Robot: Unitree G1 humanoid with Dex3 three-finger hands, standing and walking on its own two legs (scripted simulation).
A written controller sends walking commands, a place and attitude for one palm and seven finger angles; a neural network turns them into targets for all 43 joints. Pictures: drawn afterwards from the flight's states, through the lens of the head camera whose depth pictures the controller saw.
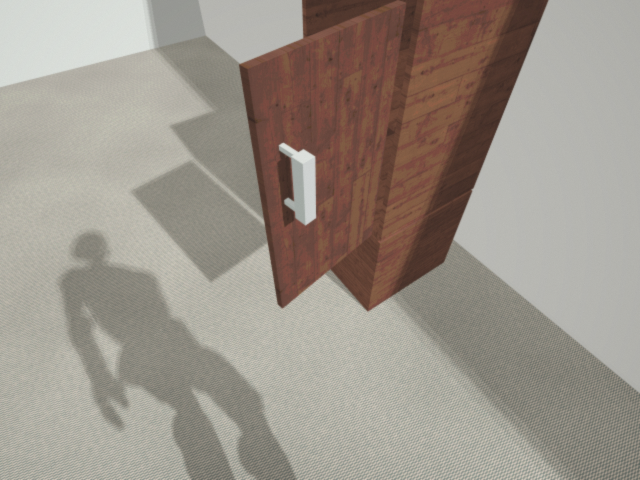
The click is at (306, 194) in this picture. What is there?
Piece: cupboard door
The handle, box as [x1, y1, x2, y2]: [279, 143, 315, 225]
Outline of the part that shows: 282,143 279,145 279,150 291,158 294,200 292,201 289,198 287,198 284,200 284,203 295,211 295,217 305,225 315,217 314,156 303,149 297,152 289,146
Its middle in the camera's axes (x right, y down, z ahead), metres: -0.04 -0.09 +0.65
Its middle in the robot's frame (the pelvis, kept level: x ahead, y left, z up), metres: +0.56 +0.08 +0.04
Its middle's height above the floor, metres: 0.82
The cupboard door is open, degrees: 100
